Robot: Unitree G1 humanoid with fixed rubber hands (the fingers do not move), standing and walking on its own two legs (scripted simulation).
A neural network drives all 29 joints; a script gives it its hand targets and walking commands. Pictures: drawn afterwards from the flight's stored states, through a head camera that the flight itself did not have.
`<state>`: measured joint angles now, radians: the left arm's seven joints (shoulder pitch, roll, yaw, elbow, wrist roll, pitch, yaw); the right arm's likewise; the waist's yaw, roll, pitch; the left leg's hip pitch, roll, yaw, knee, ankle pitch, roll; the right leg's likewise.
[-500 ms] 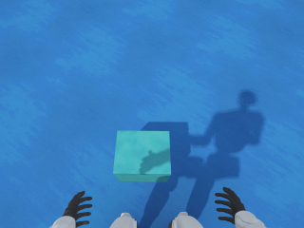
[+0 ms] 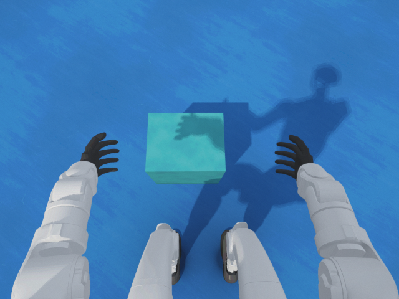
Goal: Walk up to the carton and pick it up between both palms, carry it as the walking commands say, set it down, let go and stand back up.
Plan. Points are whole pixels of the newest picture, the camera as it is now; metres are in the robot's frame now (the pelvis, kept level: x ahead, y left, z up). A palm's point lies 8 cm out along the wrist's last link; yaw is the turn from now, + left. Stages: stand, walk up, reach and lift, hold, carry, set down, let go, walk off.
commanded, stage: reach and lift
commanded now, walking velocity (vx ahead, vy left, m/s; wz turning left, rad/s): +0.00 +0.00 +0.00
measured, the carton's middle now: (186, 151) +0.53 +0.05 -0.55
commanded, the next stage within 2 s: none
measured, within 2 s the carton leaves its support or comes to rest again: neither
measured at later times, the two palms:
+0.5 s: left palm (95, 112) +0.51 +0.25 -0.12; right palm (290, 115) +0.49 -0.22 -0.12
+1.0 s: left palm (108, 122) +0.52 +0.25 -0.21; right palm (274, 127) +0.51 -0.21 -0.23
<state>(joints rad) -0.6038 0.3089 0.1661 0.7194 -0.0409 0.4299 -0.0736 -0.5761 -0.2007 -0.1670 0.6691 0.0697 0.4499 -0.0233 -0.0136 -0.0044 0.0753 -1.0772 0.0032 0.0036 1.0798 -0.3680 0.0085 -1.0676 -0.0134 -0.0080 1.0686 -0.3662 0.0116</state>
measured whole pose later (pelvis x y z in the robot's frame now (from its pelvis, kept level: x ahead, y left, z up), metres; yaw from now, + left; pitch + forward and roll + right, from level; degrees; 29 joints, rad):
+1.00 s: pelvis +0.00 +0.00 -0.11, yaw -1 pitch +49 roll -1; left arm -1.21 0.45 0.35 1.02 -0.03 0.16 -0.12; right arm -1.13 -0.29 -0.34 0.88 0.04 0.20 -0.02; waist 0.00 0.00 -0.06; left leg -1.85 0.00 -0.01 1.42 -0.43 0.01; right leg -1.84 -0.01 -0.01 1.41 -0.43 0.01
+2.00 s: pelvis -0.04 +0.00 -0.32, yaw -1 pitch +34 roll -1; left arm -1.47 0.56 0.08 1.06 -0.28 0.10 0.04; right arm -1.44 -0.45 -0.11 1.03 0.27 0.10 -0.12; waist 0.02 -0.02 0.50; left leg -2.23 0.02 0.00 2.22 -0.58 0.02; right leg -2.22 0.00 0.01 2.20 -0.57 0.03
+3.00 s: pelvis -0.05 +0.01 -0.31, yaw -1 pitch +36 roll -3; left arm -1.53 0.48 -0.12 1.19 -0.35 0.07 0.08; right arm -1.48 -0.35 -0.08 1.18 0.26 0.03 -0.12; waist 0.02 0.00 0.41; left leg -2.27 -0.01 0.00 2.18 -0.54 0.03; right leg -2.23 -0.02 0.00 2.16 -0.56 0.04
